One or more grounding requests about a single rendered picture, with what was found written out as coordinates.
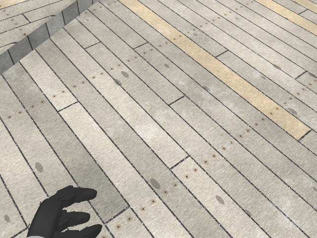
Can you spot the robot left hand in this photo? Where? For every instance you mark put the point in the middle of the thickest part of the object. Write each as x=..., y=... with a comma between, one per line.
x=50, y=219

